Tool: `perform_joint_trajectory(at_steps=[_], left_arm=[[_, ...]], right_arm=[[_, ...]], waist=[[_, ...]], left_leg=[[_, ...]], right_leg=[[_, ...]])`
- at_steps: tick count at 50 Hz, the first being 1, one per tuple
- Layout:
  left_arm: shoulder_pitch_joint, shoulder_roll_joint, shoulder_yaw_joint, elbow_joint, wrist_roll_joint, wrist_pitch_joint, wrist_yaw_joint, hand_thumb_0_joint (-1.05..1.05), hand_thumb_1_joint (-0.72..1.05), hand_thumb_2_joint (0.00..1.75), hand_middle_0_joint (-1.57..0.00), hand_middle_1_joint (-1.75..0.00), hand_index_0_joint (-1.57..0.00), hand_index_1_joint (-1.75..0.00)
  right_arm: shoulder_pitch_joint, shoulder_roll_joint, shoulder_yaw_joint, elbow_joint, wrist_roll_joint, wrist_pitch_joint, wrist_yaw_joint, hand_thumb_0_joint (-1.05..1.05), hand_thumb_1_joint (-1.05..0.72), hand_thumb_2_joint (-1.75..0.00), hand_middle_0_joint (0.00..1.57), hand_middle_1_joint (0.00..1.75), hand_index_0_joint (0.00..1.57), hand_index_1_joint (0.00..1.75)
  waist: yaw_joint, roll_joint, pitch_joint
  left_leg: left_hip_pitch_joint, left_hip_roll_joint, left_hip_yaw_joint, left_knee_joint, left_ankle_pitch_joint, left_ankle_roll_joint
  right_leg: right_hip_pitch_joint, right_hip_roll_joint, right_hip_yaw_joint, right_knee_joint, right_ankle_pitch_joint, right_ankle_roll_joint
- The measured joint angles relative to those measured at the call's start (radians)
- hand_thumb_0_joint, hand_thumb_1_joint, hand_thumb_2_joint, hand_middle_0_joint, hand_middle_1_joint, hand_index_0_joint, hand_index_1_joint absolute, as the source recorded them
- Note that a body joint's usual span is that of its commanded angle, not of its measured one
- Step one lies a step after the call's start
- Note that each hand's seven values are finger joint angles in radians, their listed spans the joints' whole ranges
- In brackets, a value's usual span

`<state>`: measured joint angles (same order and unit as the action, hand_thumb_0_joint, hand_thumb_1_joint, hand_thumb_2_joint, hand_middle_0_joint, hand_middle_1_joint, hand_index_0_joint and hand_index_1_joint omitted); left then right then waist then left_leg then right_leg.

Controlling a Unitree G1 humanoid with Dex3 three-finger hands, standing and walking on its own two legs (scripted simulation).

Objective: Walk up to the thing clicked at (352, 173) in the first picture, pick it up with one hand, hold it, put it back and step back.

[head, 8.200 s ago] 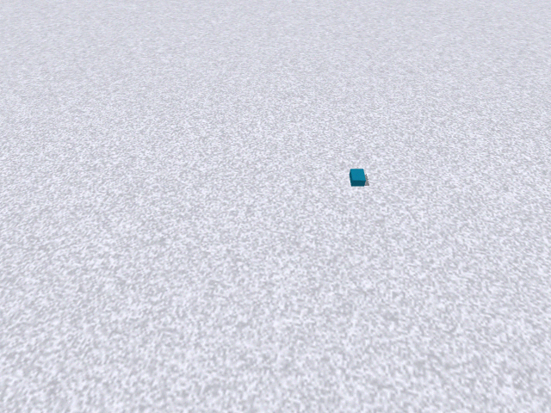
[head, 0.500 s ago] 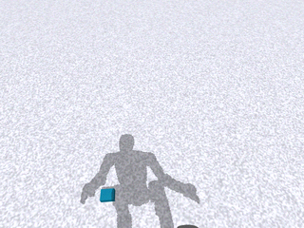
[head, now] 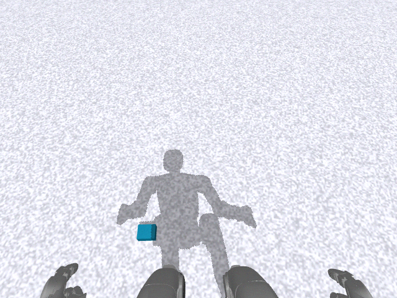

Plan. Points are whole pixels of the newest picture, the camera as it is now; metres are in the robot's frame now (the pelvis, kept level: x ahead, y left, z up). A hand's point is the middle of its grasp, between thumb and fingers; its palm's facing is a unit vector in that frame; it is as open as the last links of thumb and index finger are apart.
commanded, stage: walk up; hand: left
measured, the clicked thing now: (147, 232) +0.42 +0.26 -0.72
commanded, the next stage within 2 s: none
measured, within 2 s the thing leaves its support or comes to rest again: neither
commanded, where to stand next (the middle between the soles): +0.07 +0.01 m, yaw -1 degrees
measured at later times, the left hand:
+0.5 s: hand out of the picture -0.03 +0.29 -0.12, palm faces +0.03 -0.91 -0.40, open 7.4 cm
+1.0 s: hand out of the picture +0.12 +0.26 -0.13, palm faces -0.02 -0.90 -0.43, open 7.4 cm
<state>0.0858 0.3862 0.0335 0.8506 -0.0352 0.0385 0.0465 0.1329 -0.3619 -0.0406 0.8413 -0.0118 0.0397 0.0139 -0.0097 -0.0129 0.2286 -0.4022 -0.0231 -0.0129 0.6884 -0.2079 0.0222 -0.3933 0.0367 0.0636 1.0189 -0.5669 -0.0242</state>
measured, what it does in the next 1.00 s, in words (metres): steps on the spot: right foot, then left foot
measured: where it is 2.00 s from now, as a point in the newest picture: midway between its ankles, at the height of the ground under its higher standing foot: outside the picture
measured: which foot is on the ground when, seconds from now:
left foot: down 0.00-0.20, up 0.22-0.48, down 0.50-0.88, up 0.90-1.00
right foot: up 0.00-0.14, down 0.16-0.52, up 0.54-0.86, down 0.88-1.00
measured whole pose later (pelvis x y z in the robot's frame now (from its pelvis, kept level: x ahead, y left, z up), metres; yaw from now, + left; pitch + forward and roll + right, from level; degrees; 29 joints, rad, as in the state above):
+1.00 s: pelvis -0.01 -0.01 +0.00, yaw +2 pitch -4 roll +1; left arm 0.08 0.36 0.03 0.83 0.01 0.01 0.02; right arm 0.12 -0.41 -0.05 0.83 0.03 0.07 -0.02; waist -0.01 0.04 0.23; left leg -0.45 -0.07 -0.09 1.22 -0.55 0.01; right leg -0.47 -0.04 -0.01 0.69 -0.16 -0.02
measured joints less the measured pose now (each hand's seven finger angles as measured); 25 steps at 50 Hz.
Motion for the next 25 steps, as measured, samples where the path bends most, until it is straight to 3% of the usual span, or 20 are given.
perform_joint_trajectory(at_steps=[2,4,7,9,10,12,15,23,25], left_arm=[[-0.004,0.004,0.004,0.006,0.001,0.001,0.001,0.01,0.91,0.90,-0.21,-0.30,-0.20,-0.30],[0.013,0.003,0.006,0.016,0.008,-0.008,-0.005,0.01,0.91,0.90,-0.21,-0.30,-0.20,-0.30],[0.070,0.001,0.012,0.042,0.031,-0.027,-0.021,0.01,0.91,0.90,-0.21,-0.30,-0.20,-0.30],[0.108,-0.007,0.020,0.071,0.050,-0.042,-0.027,0.01,0.91,0.90,-0.21,-0.30,-0.20,-0.30],[0.127,-0.014,0.023,0.082,0.062,-0.046,-0.028,0.01,0.91,0.90,-0.21,-0.30,-0.20,-0.30],[0.175,-0.016,0.025,0.090,0.080,-0.049,-0.029,0.01,0.91,0.90,-0.21,-0.30,-0.20,-0.30],[0.216,-0.030,0.026,0.113,0.082,-0.062,-0.028,0.01,0.91,0.90,-0.21,-0.30,-0.20,-0.30],[0.282,0.005,0.041,0.067,0.078,-0.079,-0.070,0.01,0.90,0.90,-0.21,-0.30,-0.20,-0.30],[0.295,0.021,0.039,0.053,0.073,-0.071,-0.079,0.01,0.90,0.90,-0.21,-0.30,-0.20,-0.30]], right_arm=[[-0.021,0.005,-0.001,-0.020,-0.003,0.006,-0.002,0.01,-0.90,-0.90,0.21,0.30,0.21,0.30],[-0.037,0.003,-0.003,-0.035,-0.011,0.009,-0.001,0.01,-0.90,-0.90,0.21,0.30,0.21,0.30],[-0.043,-0.003,-0.007,-0.049,-0.026,0.010,0.009,0.01,-0.90,-0.90,0.21,0.30,0.21,0.30],[-0.035,-0.013,-0.011,-0.048,-0.027,0.014,0.012,0.01,-0.90,-0.90,0.21,0.30,0.21,0.30],[-0.023,-0.015,-0.016,-0.038,-0.025,0.019,0.010,0.01,-0.90,-0.90,0.21,0.30,0.21,0.30],[0.011,-0.014,-0.017,-0.003,-0.023,0.028,0.009,0.01,-0.90,-0.90,0.20,0.30,0.21,0.30],[0.058,-0.034,-0.023,0.044,-0.007,0.016,0.015,0.01,-0.90,-0.90,0.20,0.30,0.21,0.30],[0.160,-0.053,-0.024,0.119,-0.012,-0.022,0.046,0.01,-0.90,-0.90,0.20,0.30,0.20,0.30],[0.166,-0.053,-0.027,0.111,-0.009,-0.045,0.047,0.01,-0.90,-0.90,0.20,0.30,0.20,0.30]], waist=[[-0.003,-0.001,0.001],[-0.002,0.005,-0.012],[0.000,0.019,-0.052],[-0.003,0.049,-0.069],[-0.006,0.065,-0.077],[0.022,0.051,-0.112],[0.035,0.064,-0.129],[0.049,0.039,-0.150],[0.049,0.022,-0.148]], left_leg=[[-0.016,0.008,0.002,-0.018,0.023,0.002],[-0.033,0.018,0.009,-0.029,0.040,0.008],[-0.062,0.035,0.023,-0.025,0.046,0.014],[-0.079,0.053,0.008,0.007,0.022,0.008],[-0.082,0.050,-0.017,0.030,-0.040,0.003],[-0.093,0.002,-0.063,0.101,-0.155,-0.011],[-0.083,-0.032,-0.120,0.170,-0.149,-0.022],[0.060,0.025,-0.011,0.028,-0.199,-0.019],[0.116,0.028,0.014,-0.089,-0.152,-0.008]], right_leg=[[-0.035,0.023,0.015,0.119,-0.017,-0.006],[-0.024,0.014,-0.007,0.107,-0.001,-0.006],[0.073,-0.013,-0.052,-0.128,-0.017,0.001],[0.142,0.001,-0.076,-0.287,0.107,-0.004],[0.152,0.010,-0.089,-0.300,0.138,-0.009],[0.151,-0.005,-0.077,-0.307,0.145,-0.025],[0.190,-0.022,-0.082,-0.382,0.189,-0.012],[0.252,-0.073,-0.128,-0.474,0.204,-0.001],[0.249,-0.086,-0.132,-0.456,0.187,0.007]])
